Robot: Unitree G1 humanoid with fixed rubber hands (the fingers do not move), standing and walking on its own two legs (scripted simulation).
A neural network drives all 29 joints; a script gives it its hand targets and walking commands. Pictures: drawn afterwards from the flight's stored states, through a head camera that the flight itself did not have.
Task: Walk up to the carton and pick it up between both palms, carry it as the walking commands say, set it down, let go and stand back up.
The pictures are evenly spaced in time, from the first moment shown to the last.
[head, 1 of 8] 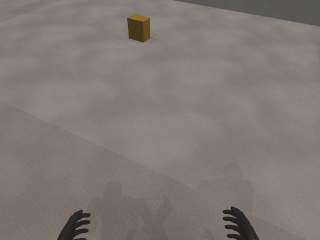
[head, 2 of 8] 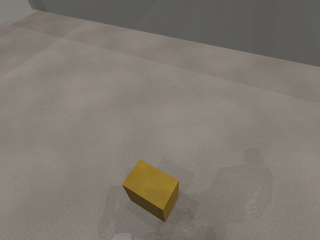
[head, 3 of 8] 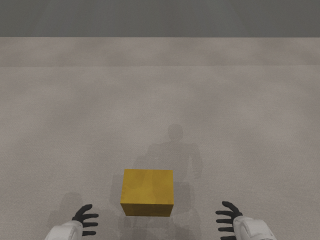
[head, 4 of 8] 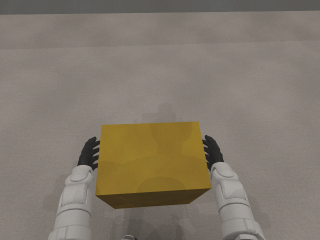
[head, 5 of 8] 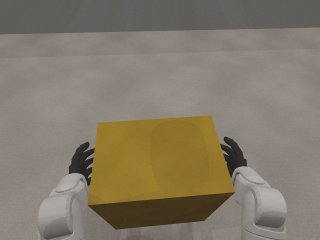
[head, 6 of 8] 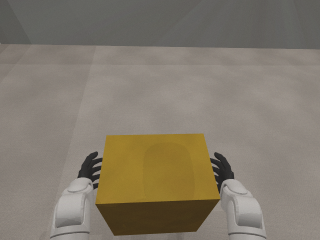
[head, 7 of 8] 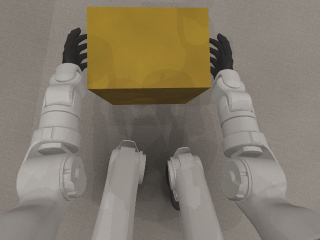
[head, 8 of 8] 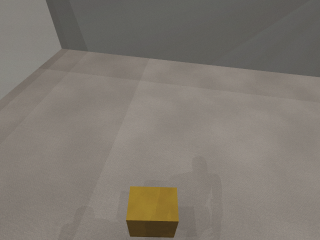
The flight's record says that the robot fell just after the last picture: no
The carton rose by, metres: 0.65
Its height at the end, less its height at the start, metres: +0.00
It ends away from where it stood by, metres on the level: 1.72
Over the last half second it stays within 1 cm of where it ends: yes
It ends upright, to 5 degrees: yes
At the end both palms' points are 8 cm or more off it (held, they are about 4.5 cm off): yes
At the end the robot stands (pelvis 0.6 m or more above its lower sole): yes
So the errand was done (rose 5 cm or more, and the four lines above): yes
